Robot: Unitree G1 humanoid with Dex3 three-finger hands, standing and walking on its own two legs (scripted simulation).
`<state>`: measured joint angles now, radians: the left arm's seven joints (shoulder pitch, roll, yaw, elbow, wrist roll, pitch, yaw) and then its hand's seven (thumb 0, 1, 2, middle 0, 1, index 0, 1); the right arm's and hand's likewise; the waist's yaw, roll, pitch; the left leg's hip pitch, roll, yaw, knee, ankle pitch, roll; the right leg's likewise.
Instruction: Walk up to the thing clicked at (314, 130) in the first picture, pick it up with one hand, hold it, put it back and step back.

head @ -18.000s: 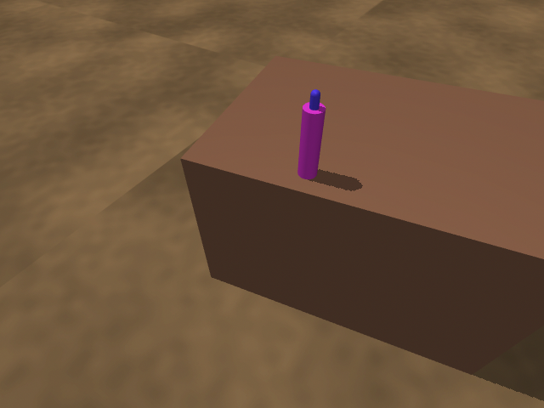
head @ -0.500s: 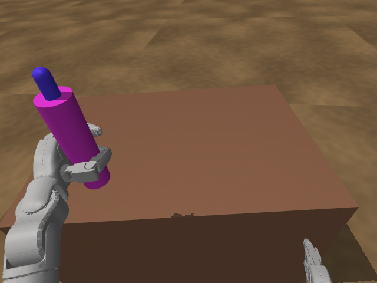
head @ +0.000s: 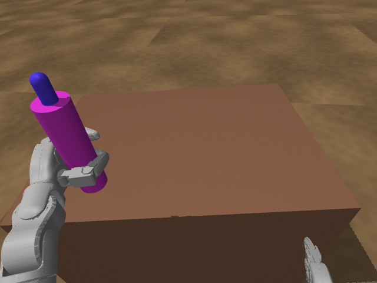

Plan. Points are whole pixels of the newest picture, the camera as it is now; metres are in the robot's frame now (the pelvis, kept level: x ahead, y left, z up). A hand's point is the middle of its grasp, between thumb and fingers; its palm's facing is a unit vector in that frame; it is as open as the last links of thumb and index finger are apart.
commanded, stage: crouch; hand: left
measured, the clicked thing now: (71, 140) +0.31 +0.19 +0.24
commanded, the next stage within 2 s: lower in 1.28 s
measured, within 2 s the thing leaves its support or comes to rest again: neither
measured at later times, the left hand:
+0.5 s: hand (103, 171) +0.35 +0.18 +0.11, palm faces +0.14 -0.99 -0.01, open 7.0 cm
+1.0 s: hand (110, 167) +0.40 +0.19 +0.07, palm faces +0.12 -0.99 -0.01, open 7.0 cm
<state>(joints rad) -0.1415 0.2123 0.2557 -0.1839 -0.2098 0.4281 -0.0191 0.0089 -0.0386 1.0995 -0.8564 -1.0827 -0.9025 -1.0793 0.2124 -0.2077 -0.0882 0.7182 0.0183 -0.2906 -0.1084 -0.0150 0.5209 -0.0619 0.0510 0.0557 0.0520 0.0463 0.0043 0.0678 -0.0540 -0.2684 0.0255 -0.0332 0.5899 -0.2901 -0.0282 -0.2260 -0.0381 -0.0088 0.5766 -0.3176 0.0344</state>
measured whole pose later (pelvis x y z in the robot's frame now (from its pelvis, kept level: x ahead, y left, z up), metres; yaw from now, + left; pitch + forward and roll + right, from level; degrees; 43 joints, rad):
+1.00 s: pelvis -0.01 +0.01 -0.01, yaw -2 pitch +6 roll -1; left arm -0.46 0.30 0.27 0.70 -0.17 -0.14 -0.06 0.01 -0.04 1.11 -0.86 -1.06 -0.91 -1.06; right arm 0.24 -0.22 -0.07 0.55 0.01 -0.17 -0.05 -0.01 0.54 -0.05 0.05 0.06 0.06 0.05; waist -0.07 0.01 -0.04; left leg -0.49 0.04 -0.01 0.72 -0.33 -0.02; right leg -0.46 -0.02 0.02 0.69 -0.33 0.04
